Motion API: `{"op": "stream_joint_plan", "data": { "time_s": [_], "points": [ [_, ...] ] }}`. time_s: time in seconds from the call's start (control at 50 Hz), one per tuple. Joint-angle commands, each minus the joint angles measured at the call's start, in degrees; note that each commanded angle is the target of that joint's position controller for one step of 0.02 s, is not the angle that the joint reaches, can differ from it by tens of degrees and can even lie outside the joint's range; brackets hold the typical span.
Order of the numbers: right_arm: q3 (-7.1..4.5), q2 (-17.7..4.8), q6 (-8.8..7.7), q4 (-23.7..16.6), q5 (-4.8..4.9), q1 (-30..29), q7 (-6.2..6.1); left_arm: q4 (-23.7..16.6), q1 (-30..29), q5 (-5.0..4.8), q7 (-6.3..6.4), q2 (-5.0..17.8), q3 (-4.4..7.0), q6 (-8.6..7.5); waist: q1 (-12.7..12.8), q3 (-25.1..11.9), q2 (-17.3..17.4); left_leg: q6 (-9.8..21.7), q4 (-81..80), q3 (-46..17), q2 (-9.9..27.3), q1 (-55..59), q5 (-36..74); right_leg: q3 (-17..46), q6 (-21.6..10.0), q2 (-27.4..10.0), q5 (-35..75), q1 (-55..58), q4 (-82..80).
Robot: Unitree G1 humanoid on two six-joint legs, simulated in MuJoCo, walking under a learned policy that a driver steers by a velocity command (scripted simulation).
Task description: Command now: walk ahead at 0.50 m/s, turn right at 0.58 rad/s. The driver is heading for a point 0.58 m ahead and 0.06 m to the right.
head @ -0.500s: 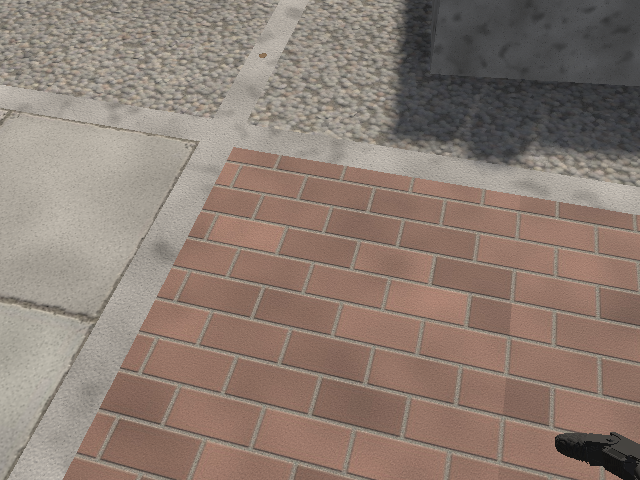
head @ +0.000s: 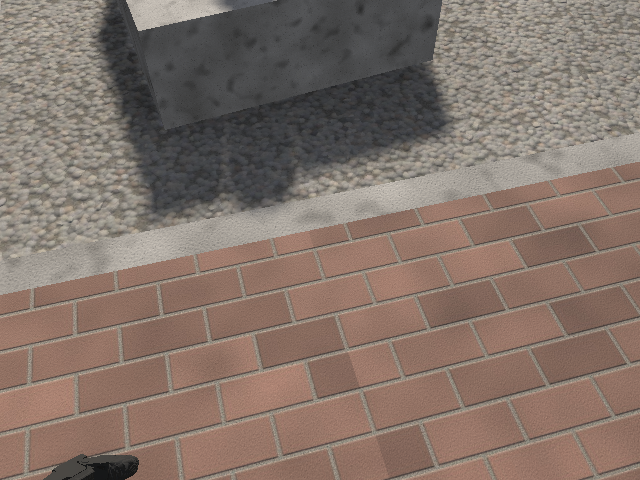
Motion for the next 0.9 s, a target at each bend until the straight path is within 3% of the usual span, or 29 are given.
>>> {"op": "stream_joint_plan", "data": {
  "time_s": [0.02, 0.06, 0.08, 0.1, 0.12, 0.14, 0.16, 0.18, 0.2, 0.24, 0.28, 0.34, 0.42, 0.52, 0.56, 0.58, 0.6, 0.62, 0.64, 0.66, 0.68, 0.7, 0.72, 0.76, 0.8, 0.86, 0.9],
  "points": [
    [-2.78, -11.28, 0.1, -3.07, 0.97, -2.34, -0.29, -6.06, -4.74, 0.04, -0.88, 3.63, 0.92, -0.68, 2.2, 1.85, 6.17, 8.22, -0.8, -3.7, 16.25, 0.59, 32.39, -2.93, -2.63, 1.63, -3.64, 1.9, -3.88],
    [-3.37, -13.16, 0.87, -3.19, 1.52, -2.65, -0.59, -5.39, 0.77, 0.37, -0.75, 6.38, 2.45, -0.2, 6.25, -2.71, 7.77, 6.99, 10.3, -1.28, 15.64, 1.54, 51.47, -6.29, -5.36, 5.97, -8.98, 11.67, -4.84],
    [-3.18, -12.78, 1.24, -3.45, 1.76, -3.36, -0.76, -3.07, 9.57, 0.21, -0.3, 8.82, 4.05, 0.07, 11.36, -7.26, 6.68, 5.49, 21.71, 0.61, 13.85, -2.18, 54.31, -7.27, -7.41, 8.7, -6.12, 24.02, -8.27],
    [-2.19, -10.44, 1.02, -4.21, 0.56, -2.42, -0.99, -0.37, 19.79, -0.06, 0.8, 12.83, 5.99, 0.67, 15.67, -12.42, 2.36, 3.02, 38.39, 0.65, 11.63, -15.49, 40.49, -0.09, -10.1, 5.91, -4.88, 42.02, -8.87],
    [0.76, -1.51, -0.25, -7.9, -2.27, 3.36, -0.12, -0.92, 17.45, -0.62, 1.33, 20.08, 6.67, 0.19, 7.65, -16.88, -14.77, -0.59, 59.53, -3.41, 0.53, -41.87, -14.42, 32.58, -20.44, -9.83, -12.87, 60.31, -13.42],
    [0.42, -5.81, -2.41, -8.54, -0.24, -2.02, 0.59, -3.03, 19.37, -0.19, 0.97, 15.66, 5.27, -0.87, 12.25, -25.45, -8.36, 0.02, 66.33, -17.0, -1.06, -47.88, -17.01, 48.23, -23.38, -14.12, -23.67, 62.62, -23.34],
    [-0.51, -9.23, -3.37, -10.24, 1.98, -8.23, 0.9, -2.01, 17.46, 0.39, 0.65, 12.23, 4.16, -1.84, 12.96, -16.3, -4.21, 1.17, 65.45, -17.23, 1.46, -52.22, -10.75, 40.36, -19.93, -12.63, -19.83, 56.81, -25.0],
    [-0.11, -8.34, -3.88, -10.45, 1.46, -8.99, 0.56, -1.93, 14.33, 0.33, 0.68, 10.89, 3.67, -2.32, 10.39, -11.04, -0.54, 1.78, 60.43, -16.94, 3.8, -50.24, -5.48, 33.5, -18.05, -10.26, -14.06, 48.3, -24.8],
    [-0.25, -8.27, -3.84, -9.6, -0.15, -8.6, 0.09, -2.43, 10.34, 0.41, 0.81, 9.13, 3.07, -2.38, 7.78, -7.77, 1.48, 1.32, 55.64, -16.98, 5.58, -46.22, -2.53, 27.77, -16.5, -7.86, -7.22, 40.44, -24.8],
    [-0.7, -8.52, -2.63, -9.14, -1.05, -6.63, 0.13, -3.49, 6.99, 1.34, 1.22, 7.88, 2.5, -2.52, 4.67, -6.25, -0.39, 0.36, 51.06, -17.3, 6.76, -39.66, 0.72, 23.11, -16.05, -5.24, 0.59, 31.95, -26.97],
    [-0.35, -6.82, -1.57, -9.01, -1.56, -6.81, 0.1, -2.57, 7.61, 1.0, 1.79, 8.32, 2.61, -2.87, 4.2, -5.23, 0.12, -1.29, 46.85, -16.04, 6.21, -38.37, 2.71, 19.74, -16.49, -4.18, 6.07, 27.74, -27.96],
    [0.43, -4.7, -1.08, -10.74, -1.75, -12.88, 0.06, -0.79, 10.43, 0.66, 2.92, 9.66, 2.96, -2.72, 5.99, -2.9, -0.01, -3.05, 35.89, -15.44, 4.57, -39.42, 12.41, 16.04, -14.92, -1.67, 6.77, 25.14, -28.15],
    [1.47, -2.7, -1.81, -11.74, -1.0, -20.06, 1.31, 1.8, 14.01, 0.41, 3.4, 9.07, 2.56, -2.51, 9.61, -1.9, -1.69, -2.56, 21.07, -14.19, 2.08, -33.34, 26.12, 13.25, -11.64, -0.15, 0.71, 24.04, -27.96],
    [0.82, -4.81, -2.71, -13.6, -0.48, -24.08, 2.46, 5.14, 18.06, 0.3, 3.44, 9.0, 2.44, -1.94, 10.94, -0.06, -2.58, 0.81, 14.56, -14.97, 1.37, -36.01, 20.6, 18.47, -11.17, -4.85, 2.53, 34.53, -22.91],
    [0.4, -5.58, -2.94, -13.37, -0.42, -21.77, 2.49, 5.81, 17.82, 0.44, 3.55, 9.42, 2.64, -1.38, 9.53, -0.34, -4.17, 2.7, 13.49, -13.84, 0.57, -33.41, 14.97, 19.51, -10.31, -5.89, 9.66, 37.44, -20.33],
    [-0.22, -6.43, -3.1, -12.38, -0.57, -17.63, 2.25, 5.72, 16.67, 0.39, 3.54, 9.35, 2.55, -1.19, 7.03, -2.33, -4.47, 4.15, 11.47, -12.2, -0.84, -27.43, 14.31, 18.36, -9.38, -4.52, 18.53, 37.64, -16.29],
    [-1.14, -8.31, -3.36, -10.91, -1.37, -10.99, 1.94, 5.28, 15.46, 0.72, 3.54, 8.09, 1.99, -1.07, 3.51, -7.51, -3.52, 6.45, 11.3, -12.94, 0.63, -16.4, 19.43, 15.69, -7.35, -1.09, 25.45, 35.6, -7.07],
    [-1.89, -11.89, -3.52, -10.31, -2.72, -2.52, 1.7, 3.67, 15.82, 1.89, 3.72, 5.89, 0.98, -1.23, 0.76, -16.94, 2.4, 11.15, 15.53, -22.89, 10.54, 1.11, 32.23, 13.11, -4.48, 3.25, 14.5, 25.55, 8.85],
    [-2.59, -13.49, -2.75, -7.83, -2.49, 1.95, 2.09, 5.06, 24.67, 0.87, 3.62, 2.14, -0.12, -1.76, 3.0, -24.52, 19.06, 21.36, 12.87, -45.4, 22.74, 19.26, 34.87, 8.82, 0.47, 12.91, -28.13, 6.08, 28.86],
    [-1.41, -8.53, -2.35, -7.87, -0.33, 2.97, 2.39, 5.85, 23.13, 0.53, 3.68, 7.34, 0.71, -1.99, 1.29, -22.56, 13.33, 20.39, 9.28, -49.41, 23.04, 17.49, 30.17, 12.99, 1.22, 11.16, -33.81, 0.91, 35.06],
    [-0.59, -6.27, -2.0, -8.61, -0.24, -1.37, 2.16, 4.72, 16.71, -0.05, 3.76, 9.45, 1.48, -1.77, 0.96, -14.63, 8.44, 18.03, 9.02, -40.45, 21.06, 10.22, 33.55, 12.26, 1.82, 9.0, -30.12, -1.12, 36.14],
    [0.17, -4.81, -1.68, -9.17, -0.8, -5.4, 2.11, 3.82, 12.79, 0.54, 3.96, 9.13, 1.37, -1.46, 2.32, -10.27, 4.33, 16.5, 8.48, -33.64, 18.35, 2.97, 40.93, 9.82, 2.53, 6.77, -27.31, 0.0, 33.93],
    [0.65, -3.78, -1.54, -8.93, -0.92, -7.76, 2.12, 3.05, 10.91, 1.41, 3.97, 8.39, 1.45, -1.16, 3.93, -7.24, 3.59, 15.78, 7.56, -29.63, 16.49, -2.96, 46.02, 8.18, 2.98, 4.69, -25.26, 1.44, 29.85],
    [1.36, -2.35, -1.52, -8.02, -1.42, -10.13, 2.18, 3.61, 13.06, 1.35, 3.89, 5.02, 0.91, -0.23, 7.0, -6.62, 6.88, 14.36, 4.86, -23.86, 12.51, -10.18, 48.69, 6.24, 3.67, 2.47, -22.31, 8.67, 20.91],
    [1.15, -3.58, -1.3, -6.93, -1.6, -11.66, 1.99, 4.01, 13.63, 1.34, 4.16, 2.31, 0.06, 0.38, 7.9, -7.42, 8.86, 14.78, 3.93, -19.92, 11.29, -13.63, 53.46, 4.0, 4.87, 2.59, -20.31, 13.49, 11.52],
    [0.44, -6.35, -0.15, -5.44, -1.06, -11.54, 1.36, 4.12, 11.52, 1.56, 4.27, 2.36, -0.24, 0.78, 7.08, -10.45, 9.14, 14.16, 3.66, -17.11, 10.76, -14.48, 50.82, 2.57, 4.88, 2.96, -10.77, 20.17, 1.21],
    [0.58, -6.46, 0.56, -4.36, -0.78, -10.76, 1.22, 4.0, 9.26, 1.5, 4.19, 3.53, 0.15, 1.25, 6.2, -10.03, 8.57, 13.56, 3.45, -17.23, 10.92, -14.72, 42.61, 2.48, 4.31, 3.14, -6.94, 22.21, -2.6]
  ]
}}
